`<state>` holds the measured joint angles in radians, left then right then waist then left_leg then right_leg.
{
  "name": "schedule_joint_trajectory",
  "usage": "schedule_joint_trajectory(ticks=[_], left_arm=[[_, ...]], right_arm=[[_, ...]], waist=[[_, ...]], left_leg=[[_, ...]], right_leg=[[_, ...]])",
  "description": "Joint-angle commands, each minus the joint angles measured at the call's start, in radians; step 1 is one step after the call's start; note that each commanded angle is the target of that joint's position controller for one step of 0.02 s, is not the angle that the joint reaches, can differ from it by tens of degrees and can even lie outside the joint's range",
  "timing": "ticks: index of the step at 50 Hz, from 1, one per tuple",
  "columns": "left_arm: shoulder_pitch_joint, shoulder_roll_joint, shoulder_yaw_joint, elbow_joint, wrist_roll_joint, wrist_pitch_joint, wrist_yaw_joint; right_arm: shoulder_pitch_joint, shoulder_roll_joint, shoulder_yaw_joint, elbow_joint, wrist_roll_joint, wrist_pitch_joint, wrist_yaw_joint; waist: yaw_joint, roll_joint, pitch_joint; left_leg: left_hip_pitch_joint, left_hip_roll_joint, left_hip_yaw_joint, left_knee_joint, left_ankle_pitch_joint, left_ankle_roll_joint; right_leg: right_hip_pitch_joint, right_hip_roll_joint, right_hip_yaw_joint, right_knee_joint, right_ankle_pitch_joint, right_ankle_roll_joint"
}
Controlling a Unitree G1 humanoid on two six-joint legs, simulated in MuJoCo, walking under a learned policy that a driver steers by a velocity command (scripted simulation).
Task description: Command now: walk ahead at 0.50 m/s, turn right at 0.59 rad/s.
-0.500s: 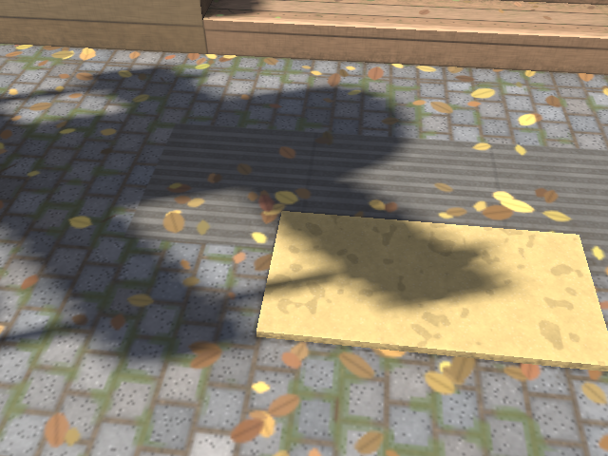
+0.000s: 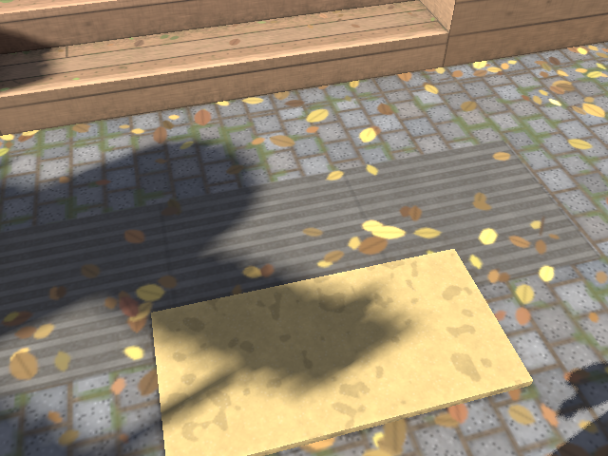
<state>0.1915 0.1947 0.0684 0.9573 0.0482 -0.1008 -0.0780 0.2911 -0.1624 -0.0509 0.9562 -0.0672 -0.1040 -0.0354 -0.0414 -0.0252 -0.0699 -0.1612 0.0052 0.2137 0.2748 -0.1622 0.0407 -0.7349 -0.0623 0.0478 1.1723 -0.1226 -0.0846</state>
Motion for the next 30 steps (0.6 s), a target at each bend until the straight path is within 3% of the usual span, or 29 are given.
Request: schedule_joint_trajectory(ticks=[1,2,4,6,9,11,13,14,15,16,17,18,19,20,21,22,24,27,30], left_arm=[[-0.08,0.044,0.014,-0.123,-0.115,0.031,0.049],[-0.099,0.049,0.008,-0.138,-0.114,0.044,0.073],[-0.124,0.049,0.012,-0.167,-0.085,0.062,0.081],[-0.194,0.039,0.011,-0.202,-0.079,0.072,0.073],[-0.289,0.027,0.007,-0.249,-0.081,0.079,0.053],[-0.311,0.035,0.01,-0.274,-0.083,0.083,0.043],[-0.259,0.068,0.025,-0.288,-0.077,0.086,0.038],[-0.166,0.094,0.042,-0.272,-0.078,0.085,0.038],[0.009,0.158,0.077,-0.224,-0.08,0.083,0.044],[0.181,0.268,0.115,-0.182,-0.074,0.086,0.063],[0.141,0.365,0.119,-0.203,-0.079,0.074,0.067],[0.206,0.287,0.091,-0.214,-0.054,0.072,0.068],[0.181,0.223,0.076,-0.205,-0.045,0.063,0.072],[0.092,0.186,0.063,-0.225,-0.058,0.055,0.07],[0.018,0.16,0.052,-0.242,-0.065,0.049,0.071],[-0.019,0.141,0.044,-0.255,-0.06,0.044,0.074],[-0.018,0.159,0.045,-0.261,-0.061,0.037,0.084],[0.021,0.174,0.047,-0.25,-0.056,0.032,0.1],[0.085,0.172,0.046,-0.226,-0.055,0.029,0.097]], right_arm=[[-0.069,-0.183,-0.039,-0.042,0.065,-0.022,0.01],[-0.069,-0.189,-0.042,-0.038,0.077,-0.018,0.004],[-0.049,-0.172,-0.042,-0.028,0.064,-0.009,-0.008],[-0.012,-0.17,-0.048,-0.016,0.061,-0.005,-0.014],[0.048,-0.196,-0.062,-0.004,0.067,0.006,-0.016],[0.059,-0.218,-0.07,-0.004,0.076,0.018,-0.012],[0.053,-0.26,-0.081,-0.011,0.088,0.029,-0.011],[0.034,-0.278,-0.085,-0.017,0.095,0.038,-0.012],[0.02,-0.277,-0.081,-0.028,0.097,0.045,-0.011],[-0.001,-0.245,-0.07,-0.064,0.069,0.037,-0.012],[0.022,-0.121,-0.029,-0.15,0.054,-0.007,0.003],[-0.086,-0.183,-0.04,-0.169,0.096,-0.06,0.025],[-0.146,-0.187,-0.039,-0.189,0.124,-0.075,0.031],[-0.141,-0.182,-0.037,-0.181,0.104,-0.075,0.023],[-0.136,-0.2,-0.047,-0.177,0.076,-0.063,0.017],[-0.124,-0.201,-0.054,-0.183,0.071,-0.047,0.016],[-0.134,-0.182,-0.054,-0.21,0.063,-0.02,0.016],[-0.194,-0.128,-0.028,-0.218,0.054,-0.008,0.021],[-0.278,-0.116,-0.013,-0.227,0.073,-0.002,0.031]], waist=[[0.066,0.041,0.077],[0.062,0.053,0.068],[0.058,0.08,0.1],[0.031,0.094,0.122],[-0.008,0.056,0.139],[-0.011,0.07,0.14],[0.028,0.12,0.098],[0.083,0.132,0.054],[0.162,0.115,-0.03],[0.215,0.011,-0.127],[0.101,-0.241,-0.209],[0.17,-0.134,-0.276],[0.159,-0.113,-0.177],[0.103,-0.015,-0.106],[0.062,0.002,-0.071],[0.029,0.004,-0.044],[0.002,0.016,-0.02],[0.022,-0.016,0.005],[0.074,-0.053,0.029]], left_leg=[[0.011,0.263,-0.103,-0.143,0.214,0.102],[0.001,0.277,-0.098,-0.151,0.18,0.097],[0.002,0.282,-0.063,-0.156,0.177,0.096],[0.05,0.283,-0.032,-0.152,0.164,0.09],[0.172,0.3,0.0,-0.114,0.185,0.079],[0.221,0.302,0.029,-0.048,0.337,0.071],[0.25,0.309,0.049,0.101,0.707,0.061],[0.246,0.296,0.069,0.239,0.856,0.048],[0.166,0.254,0.089,0.46,0.845,0.019],[-0.157,0.213,0.075,0.787,0.444,-0.035],[-0.609,-0.014,-0.057,1.142,-0.364,-0.097],[-0.726,-0.003,-0.273,1.221,-0.357,-0.072],[-0.779,0.045,-0.267,1.198,-0.274,-0.045],[-0.715,0.094,-0.277,1.103,-0.197,-0.04],[-0.628,0.126,-0.275,1.016,-0.167,-0.047],[-0.555,0.142,-0.281,0.967,-0.152,-0.053],[-0.509,0.134,-0.267,0.866,-0.14,-0.075],[-0.49,0.123,-0.234,0.655,0.035,-0.088],[-0.468,0.109,-0.226,0.488,0.194,-0.064]], right_leg=[[-0.082,-0.059,0.043,-0.058,0.075,0.022],[-0.077,-0.064,0.045,-0.097,0.093,0.035],[-0.059,-0.067,0.018,-0.197,0.138,0.045],[-0.058,-0.073,-0.012,-0.281,0.154,0.034],[-0.053,-0.061,-0.059,-0.4,0.102,0.01],[0.01,-0.024,-0.116,-0.464,-0.003,-0.012],[0.143,0.048,-0.185,-0.493,-0.122,-0.04],[0.266,0.098,-0.215,-0.546,-0.135,-0.063],[0.513,0.147,-0.213,-0.64,-0.063,-0.101],[0.861,-0.007,0.053,-0.62,0.014,-0.166],[1.152,-0.239,0.633,-0.78,-0.12,-0.363],[1.169,-0.262,0.728,-0.901,-0.139,-0.353],[1.093,-0.232,0.56,-0.877,-0.039,-0.299],[0.919,-0.191,0.429,-0.866,0.068,-0.256],[0.765,-0.158,0.339,-0.872,0.136,-0.225],[0.652,-0.132,0.301,-0.894,0.16,-0.216],[0.54,-0.111,0.278,-0.92,0.196,-0.218],[0.489,-0.079,0.156,-0.941,0.257,-0.191],[0.513,-0.084,0.11,-0.944,0.215,-0.157]])
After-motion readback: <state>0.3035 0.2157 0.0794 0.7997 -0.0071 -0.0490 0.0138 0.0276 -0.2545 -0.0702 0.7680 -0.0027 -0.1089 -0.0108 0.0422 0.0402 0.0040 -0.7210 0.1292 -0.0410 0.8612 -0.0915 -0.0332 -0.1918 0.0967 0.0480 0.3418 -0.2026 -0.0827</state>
